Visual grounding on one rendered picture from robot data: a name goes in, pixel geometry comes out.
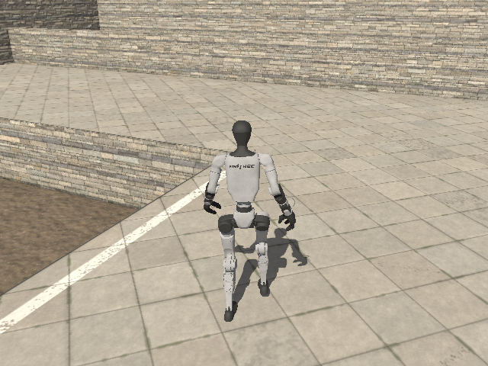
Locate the robot left hand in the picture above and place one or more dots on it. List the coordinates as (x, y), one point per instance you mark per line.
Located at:
(215, 204)

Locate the robot left forearm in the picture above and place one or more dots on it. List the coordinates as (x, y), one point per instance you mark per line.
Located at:
(208, 198)

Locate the robot right forearm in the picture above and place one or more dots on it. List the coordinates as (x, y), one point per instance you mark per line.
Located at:
(283, 203)

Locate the robot right hand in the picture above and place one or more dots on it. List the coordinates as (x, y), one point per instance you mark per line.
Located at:
(290, 219)

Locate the left robot foot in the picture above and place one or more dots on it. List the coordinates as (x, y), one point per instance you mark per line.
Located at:
(228, 316)

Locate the right robot upper arm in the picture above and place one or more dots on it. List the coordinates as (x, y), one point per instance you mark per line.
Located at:
(271, 174)

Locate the left robot upper arm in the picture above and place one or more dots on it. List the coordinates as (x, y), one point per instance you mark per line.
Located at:
(215, 170)

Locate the robot right shin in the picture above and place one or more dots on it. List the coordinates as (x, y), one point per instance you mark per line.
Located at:
(263, 264)

